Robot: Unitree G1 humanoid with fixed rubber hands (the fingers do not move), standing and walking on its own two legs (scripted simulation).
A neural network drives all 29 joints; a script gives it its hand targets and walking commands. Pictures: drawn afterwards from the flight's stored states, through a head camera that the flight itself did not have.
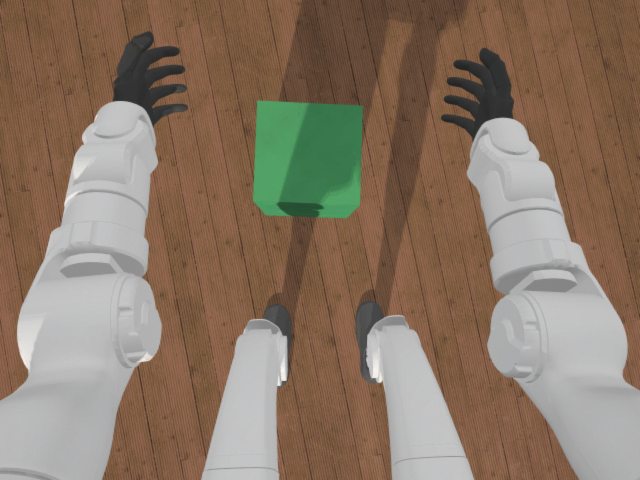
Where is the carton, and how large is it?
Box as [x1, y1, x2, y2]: [253, 100, 362, 217]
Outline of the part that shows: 257,100 253,189 254,202 265,214 271,215 346,217 359,205 362,106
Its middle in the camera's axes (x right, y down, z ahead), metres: -0.03 -0.17 +0.88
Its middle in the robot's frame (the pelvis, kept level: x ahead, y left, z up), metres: +0.55 +0.02 -0.54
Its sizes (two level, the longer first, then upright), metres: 0.210 0.200 0.250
